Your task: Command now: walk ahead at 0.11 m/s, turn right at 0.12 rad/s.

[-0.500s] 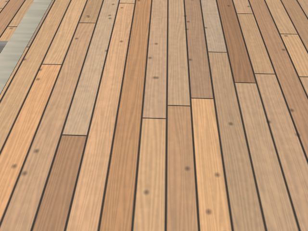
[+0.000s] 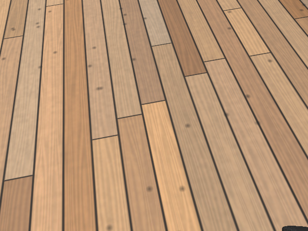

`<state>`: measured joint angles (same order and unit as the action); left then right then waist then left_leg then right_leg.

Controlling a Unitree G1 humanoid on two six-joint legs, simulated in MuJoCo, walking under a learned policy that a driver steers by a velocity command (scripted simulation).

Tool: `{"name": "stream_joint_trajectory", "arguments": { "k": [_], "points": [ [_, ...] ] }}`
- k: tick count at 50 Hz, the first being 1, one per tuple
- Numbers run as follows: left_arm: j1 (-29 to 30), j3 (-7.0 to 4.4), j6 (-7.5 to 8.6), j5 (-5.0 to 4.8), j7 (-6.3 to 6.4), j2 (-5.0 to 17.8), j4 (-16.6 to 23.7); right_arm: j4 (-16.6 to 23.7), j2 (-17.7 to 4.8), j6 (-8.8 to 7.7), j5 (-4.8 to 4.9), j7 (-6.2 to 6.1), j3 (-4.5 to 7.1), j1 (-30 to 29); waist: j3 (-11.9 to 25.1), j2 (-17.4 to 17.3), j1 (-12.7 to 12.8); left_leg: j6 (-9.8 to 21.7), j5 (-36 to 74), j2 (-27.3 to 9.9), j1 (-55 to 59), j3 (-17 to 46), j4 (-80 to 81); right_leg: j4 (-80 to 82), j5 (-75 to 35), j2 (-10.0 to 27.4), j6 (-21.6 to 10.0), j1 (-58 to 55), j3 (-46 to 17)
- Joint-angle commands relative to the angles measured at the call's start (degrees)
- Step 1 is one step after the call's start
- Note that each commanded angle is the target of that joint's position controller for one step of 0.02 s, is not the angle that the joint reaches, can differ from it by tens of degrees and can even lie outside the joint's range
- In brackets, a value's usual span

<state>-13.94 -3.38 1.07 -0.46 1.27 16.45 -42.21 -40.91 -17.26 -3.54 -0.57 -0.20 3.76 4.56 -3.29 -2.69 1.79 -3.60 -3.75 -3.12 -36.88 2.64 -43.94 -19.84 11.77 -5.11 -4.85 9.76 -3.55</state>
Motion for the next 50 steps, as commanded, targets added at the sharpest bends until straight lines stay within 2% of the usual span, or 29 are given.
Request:
{"name": "stream_joint_trajectory", "arguments": {
  "k": [1,4,6,7,8,9,10,11,13,15,17,21,24,25,26,27,28,30,31,34,36,39,43,45,46,47,48,49,50],
  "points": [
    [-0.09,-1.28,0.52,0.7,0.62,6.82,1.97,2.05,-2.26,-0.79,0.42,1.21,0.12,0.24,8.34,7.78,0.47,0.59,8.82,0.6,9.98,-1.69,7.14,2.23,-34.59,13.74,-5.54,-2.57,-3.18],
    [0.71,-1.02,0.79,1.32,-0.04,7.1,0.49,2.54,-4.07,-1.21,0.46,1.91,0.71,-0.73,5.8,7.66,0.62,3.51,3.06,0.85,9.59,-1.84,10.07,-0.45,-35.2,15.82,-5.8,-5.32,-3.97],
    [1.95,-1.32,0.38,0.68,0.09,8.18,0.01,2.68,-5.57,-1.46,0.22,2.21,1.32,1.07,5.15,7.55,-0.91,5.76,0.09,2.28,10.82,-3.16,13.65,-5.67,-37.57,15.64,-5.05,-7.17,-3.84],
    [2.02,-1.47,0.04,0.25,0.43,8.66,-0.1,2.26,-6.83,-1.56,-0.05,2.21,1.84,3.72,6.07,6.49,-2.42,7.17,5.71,3.13,15.02,-3.43,17.7,-10.34,-39.44,13.87,-3.49,-7.04,-2.81],
    [1.03,-1.5,0.07,0.9,0.87,8.66,0.42,2.34,-9.92,-1.6,-0.24,1.85,2.68,6.25,9.38,2.92,-2.75,9.73,24.65,-0.28,22.47,1.98,17.22,-17.6,-34.91,10.1,-0.73,-4.31,-0.57],
    [-2.43,-1.14,0.42,1.9,1.02,7.48,1.66,2.9,-13.67,-1.22,-0.58,1.54,3.4,8.16,15.01,-5.54,-0.6,17.97,40.22,-9.28,34.83,14.38,15.76,-31.81,-17.03,3.41,3.66,6.14,2.3],
    [0.39,-0.55,0.13,2.35,0.79,6.37,2.34,2.38,-9.09,-0.24,-0.26,1.06,2.39,11.65,18.4,-12.64,-3.88,26.15,41.67,-16.95,41.82,27.09,20.45,-45.58,22.59,-2.52,7.25,17.73,1.4],
    [0.01,-0.9,-0.3,1.1,0.14,7.87,2.56,2.63,-7.57,0.15,0.38,0.95,1.5,10.83,18.86,-7.57,-3.16,25.35,28.21,-17.09,39.77,29.26,22.59,-51.19,26.2,0.2,7.03,20.21,-3.8],
    [3.15,-0.96,-1.75,0.13,0.02,6.78,2.91,4.17,-7.39,1.35,1.27,0.5,1.69,5.47,10.29,-0.64,-1.92,20.12,9.81,-12.63,29.99,22.56,24.95,-50.08,22.09,3.46,7.29,23.54,-3.17],
    [4.19,-0.81,-2.64,0.43,0.48,5.29,3.18,5.15,-7.9,2.77,1.06,-0.17,2.05,2.35,7.12,-2.22,-0.59,16.21,-2.42,-7.36,21.89,18.35,27.45,-36.53,17.75,4.3,7.56,18.67,-1.01],
    [3.33,-0.5,-2.37,0.5,0.56,3.79,2.7,5.59,-8.89,3.83,0.58,-0.78,2.79,2.98,8.54,-5.98,-1.18,15.94,-3.69,-5.17,20.28,17.04,27.73,-29.34,15.42,2.62,8.32,13.69,0.45],
    [2.6,-0.96,-1.36,0.28,0.05,4.73,2.61,6.2,-9.69,4.6,1.34,-1.48,3.45,3.55,11.5,-6.87,-2.0,15.3,-5.12,-5.46,21.01,19.79,26.32,-18.67,8.12,2.17,7.94,8.68,-0.01],
    [-0.71,-1.82,-0.61,0.51,-0.51,5.43,1.66,6.85,-8.77,5.64,1.9,-1.94,3.21,2.74,10.4,-5.73,0.02,11.19,-12.09,-2.16,15.66,19.42,22.92,-5.68,0.77,2.94,5.35,0.37,1.19],
    [-2.65,-2.82,-0.61,1.35,-0.1,9.15,1.93,7.12,-6.58,5.67,1.55,-1.89,2.54,3.84,10.02,0.19,-0.04,7.91,-19.42,1.21,9.8,15.98,15.63,-0.49,3.65,12.11,2.02,-3.89,-6.86],
    [-1.41,-3.98,-1.06,2.91,0.04,13.91,1.82,9.66,-4.58,5.15,1.72,-1.62,2.17,1.9,5.82,18.27,-1.43,4.78,-26.94,10.28,0.02,3.76,2.54,5.98,4.31,23.29,-5.97,-0.85,-22.44],
    [2.51,-3.11,-0.45,4.21,0.16,11.22,4.27,8.53,-8.14,4.48,0.77,-1.54,3.27,4.31,5.84,16.88,-1.66,2.86,-29.82,7.44,0.81,5.79,-11.79,6.4,-1.57,27.93,-10.39,2.18,-26.28],
    [6.13,-2.19,-0.04,3.62,0.63,8.17,5.48,6.74,-9.9,4.62,1.27,-1.3,4.21,6.81,5.72,11.99,-3.61,2.34,-26.94,6.97,1.22,6.54,-18.37,4.67,-6.4,25.73,-9.22,2.68,-20.97],
    [8.92,-1.7,0.38,1.43,1.01,6.34,5.99,4.36,-8.42,5.78,1.16,-1.72,4.18,10.0,4.99,8.66,-4.37,0.27,-21.13,6.03,-0.7,5.44,-24.46,1.81,-12.36,20.85,-5.7,-0.25,-11.73],
    [8.16,-1.46,0.28,1.13,1.23,6.12,5.8,4.53,-7.02,6.12,1.21,-1.68,3.76,9.56,4.77,8.6,-3.68,-0.71,-19.9,5.66,-1.11,4.57,-26.4,1.16,-17.02,20.02,-5.82,-0.83,-8.74],
    [3.95,-1.8,-0.7,1.43,1.88,6.82,4.91,7.57,-5.02,6.23,2.14,-1.17,2.7,4.24,4.78,10.64,-0.4,-2.74,-17.14,4.07,-2.93,1.23,-20.36,0.93,-20.99,19.47,-7.06,-6.41,-4.15],
    [1.99,-2.42,-1.24,1.34,2.04,8.24,4.39,9.19,-4.22,6.24,1.99,-0.68,2.14,2.01,5.85,11.42,1.11,-3.28,-17.88,2.6,-1.57,0.27,-14.56,0.51,-22.1,20.96,-7.79,-9.73,-3.47],
    [2.98,-3.41,-1.67,0.97,1.48,10.5,4.62,10.56,-3.71,6.37,1.78,0.26,1.6,1.21,6.6,12.48,1.41,-2.4,-19.32,1.33,5.56,-2.71,-6.34,0.37,-23.75,22.33,-8.03,-7.83,-0.69],
    [3.89,-4.11,-1.51,-0.32,0.32,11.63,4.27,11.18,-5.01,7.11,1.97,1.09,2.25,2.27,6.67,13.55,0.64,0.37,-17.68,2.26,12.9,-6.02,4.39,-2.08,-25.18,23.5,-6.91,-6.42,1.62],
    [5.02,-4.02,-1.28,-1.58,0.11,11.15,3.8,10.18,-4.72,7.26,1.85,1.38,2.63,5.59,7.11,12.28,-1.95,3.52,-8.98,3.82,20.73,-7.37,16.98,-7.08,-23.16,22.23,-3.84,-3.89,4.03],
    [1.68,-3.54,-1.03,-1.49,-0.16,9.35,2.29,9.28,-6.0,7.22,1.74,0.9,3.21,8.24,8.85,8.55,-2.46,5.61,-3.26,4.67,29.38,-5.82,22.33,-11.2,-13.91,20.13,-0.47,1.17,6.74],
    [1.11,-2.17,-0.81,0.89,-0.62,5.28,2.78,9.09,-10.32,6.96,1.94,0.09,4.35,11.68,11.0,-3.75,-2.61,9.36,7.15,-5.4,41.64,8.36,23.13,-24.4,5.68,15.15,4.64,14.47,11.86],
    [5.51,-1.22,-0.31,2.16,-0.52,3.83,6.71,9.45,-15.18,5.93,1.06,0.0,5.04,14.51,11.19,-14.62,-4.68,22.02,0.8,-19.19,44.15,28.1,24.84,-37.42,27.96,6.88,7.75,31.43,10.49],
    [8.47,-2.25,0.31,0.53,-0.77,7.34,6.72,8.49,-11.31,4.31,0.43,0.32,3.93,16.46,12.08,-8.17,-8.07,24.96,-11.69,-19.78,41.77,29.59,28.78,-44.69,26.58,8.52,7.57,33.91,2.79],
    [8.52,-2.68,0.54,-0.83,-1.42,8.53,6.23,7.15,-8.5,3.2,0.45,0.31,2.76,14.86,8.46,-7.8,-6.52,21.58,-23.1,-16.84,39.64,24.63,30.57,-44.94,21.16,10.42,6.45,35.21,2.03]
  ]
}}
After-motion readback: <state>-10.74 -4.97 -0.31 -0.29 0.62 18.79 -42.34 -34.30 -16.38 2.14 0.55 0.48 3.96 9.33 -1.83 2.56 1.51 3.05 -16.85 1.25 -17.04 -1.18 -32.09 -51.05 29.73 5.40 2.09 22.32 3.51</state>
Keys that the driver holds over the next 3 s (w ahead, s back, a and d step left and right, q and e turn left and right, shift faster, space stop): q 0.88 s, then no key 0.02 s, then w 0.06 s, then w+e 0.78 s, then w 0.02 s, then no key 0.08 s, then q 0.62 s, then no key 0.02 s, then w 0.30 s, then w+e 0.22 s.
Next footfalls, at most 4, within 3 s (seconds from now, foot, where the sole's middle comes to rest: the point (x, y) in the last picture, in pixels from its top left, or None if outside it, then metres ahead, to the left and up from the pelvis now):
0.14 left None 0.21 0.13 -0.78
0.48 right None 0.20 -0.12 -0.78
0.94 left None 0.10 0.13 -0.78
1.48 right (176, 223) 0.47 0.00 -0.78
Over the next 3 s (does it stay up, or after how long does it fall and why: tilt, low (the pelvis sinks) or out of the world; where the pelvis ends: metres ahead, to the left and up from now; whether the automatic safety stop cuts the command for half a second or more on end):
stays up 0.73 0.20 0.00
